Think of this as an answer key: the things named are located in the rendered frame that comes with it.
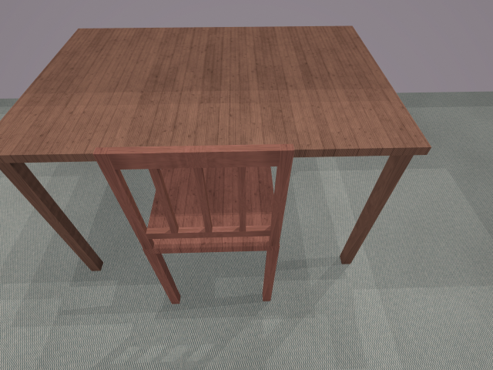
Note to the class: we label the table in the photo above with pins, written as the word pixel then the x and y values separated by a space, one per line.
pixel 316 87

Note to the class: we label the chair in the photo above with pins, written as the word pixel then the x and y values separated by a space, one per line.
pixel 208 199

